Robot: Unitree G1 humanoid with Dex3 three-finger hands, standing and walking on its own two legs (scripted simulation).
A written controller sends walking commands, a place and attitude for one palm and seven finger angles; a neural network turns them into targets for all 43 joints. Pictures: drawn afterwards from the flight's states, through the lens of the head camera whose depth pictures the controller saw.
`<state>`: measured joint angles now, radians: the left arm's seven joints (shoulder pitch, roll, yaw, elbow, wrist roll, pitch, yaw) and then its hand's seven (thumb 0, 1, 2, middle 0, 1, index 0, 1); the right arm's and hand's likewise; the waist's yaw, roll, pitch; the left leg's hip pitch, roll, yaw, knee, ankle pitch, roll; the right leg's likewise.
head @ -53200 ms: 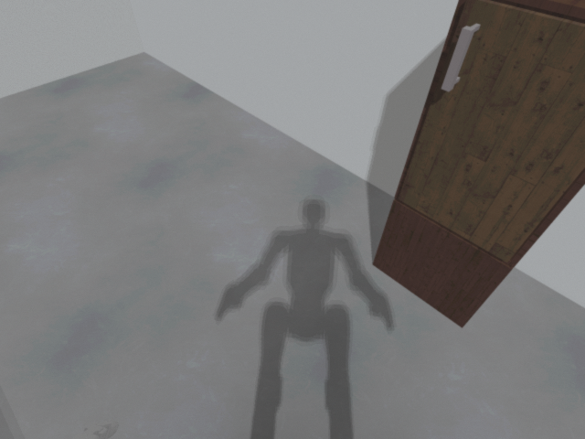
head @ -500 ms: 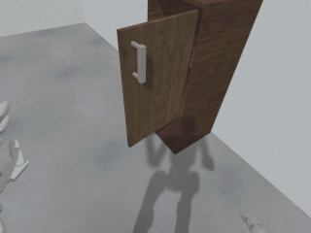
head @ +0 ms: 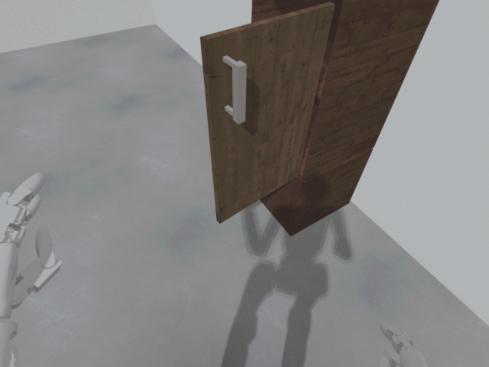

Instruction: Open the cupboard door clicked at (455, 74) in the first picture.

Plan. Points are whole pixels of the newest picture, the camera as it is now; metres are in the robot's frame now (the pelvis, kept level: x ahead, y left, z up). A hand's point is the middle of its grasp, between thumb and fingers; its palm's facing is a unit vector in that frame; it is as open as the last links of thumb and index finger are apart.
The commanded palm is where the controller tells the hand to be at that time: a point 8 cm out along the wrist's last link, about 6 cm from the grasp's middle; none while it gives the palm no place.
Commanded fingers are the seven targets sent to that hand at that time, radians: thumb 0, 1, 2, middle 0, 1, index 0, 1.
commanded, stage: let the arm hang, fingers relaxed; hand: left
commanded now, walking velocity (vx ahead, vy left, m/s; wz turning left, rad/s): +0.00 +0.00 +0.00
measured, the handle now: (233, 90) +0.62 +0.06 +0.15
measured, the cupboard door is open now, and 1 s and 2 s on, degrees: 96 96 96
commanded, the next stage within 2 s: look to check the result in 1.06 s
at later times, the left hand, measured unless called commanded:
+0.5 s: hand out of the picture -0.03 +0.21 -0.16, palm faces +0.06 -0.96 -0.28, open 7.2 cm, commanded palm none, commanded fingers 0.00 0.90 0.90 -0.20 -0.30 -0.20 -0.30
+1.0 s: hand out of the picture +0.07 +0.23 -0.14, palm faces +0.02 -0.95 -0.32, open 7.4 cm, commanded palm none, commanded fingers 0.00 0.90 0.90 -0.20 -0.30 -0.20 -0.30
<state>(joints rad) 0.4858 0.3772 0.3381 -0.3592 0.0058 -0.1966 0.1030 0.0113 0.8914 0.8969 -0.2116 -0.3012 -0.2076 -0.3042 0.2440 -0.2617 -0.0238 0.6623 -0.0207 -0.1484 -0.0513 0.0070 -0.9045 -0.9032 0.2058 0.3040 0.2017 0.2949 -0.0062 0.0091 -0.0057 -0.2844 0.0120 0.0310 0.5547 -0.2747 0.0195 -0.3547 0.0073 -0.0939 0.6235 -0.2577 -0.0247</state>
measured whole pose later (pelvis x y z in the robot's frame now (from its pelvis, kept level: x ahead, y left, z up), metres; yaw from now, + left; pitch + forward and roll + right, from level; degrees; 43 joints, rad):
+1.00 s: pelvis -0.01 +0.00 +0.01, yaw +2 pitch -2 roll +0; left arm 0.09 0.28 0.03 1.10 0.01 -0.01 0.00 0.01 0.91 0.90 -0.20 -0.30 -0.20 -0.30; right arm 0.15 -0.30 -0.03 1.11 -0.02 0.01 -0.01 0.00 -0.91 -0.90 0.21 0.30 0.20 0.29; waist -0.02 0.03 0.07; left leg -0.18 -0.01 0.00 0.38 -0.16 0.01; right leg -0.16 0.00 0.03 0.39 -0.19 0.01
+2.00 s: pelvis +0.03 -0.02 +0.02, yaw +2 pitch -1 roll +0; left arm 0.08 0.32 0.02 1.11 0.01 -0.02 0.00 0.01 0.91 0.90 -0.21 -0.30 -0.20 -0.30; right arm 0.09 -0.34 -0.01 1.11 -0.02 0.00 0.00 0.00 -0.91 -0.90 0.21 0.30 0.20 0.29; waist -0.02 0.02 0.08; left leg -0.10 0.01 0.00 0.30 -0.18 -0.01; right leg -0.08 0.02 0.03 0.30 -0.20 -0.01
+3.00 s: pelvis +0.02 -0.01 +0.02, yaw +2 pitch -2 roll +0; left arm 0.10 0.34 0.02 1.12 0.01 -0.01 0.00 0.01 0.91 0.90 -0.20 -0.30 -0.20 -0.30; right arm 0.09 -0.33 -0.01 1.12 -0.01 0.00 -0.01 0.00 -0.91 -0.90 0.21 0.30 0.20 0.30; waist -0.01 0.00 0.08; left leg -0.09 0.00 0.00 0.29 -0.17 0.00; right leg -0.07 0.00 0.03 0.28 -0.19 0.00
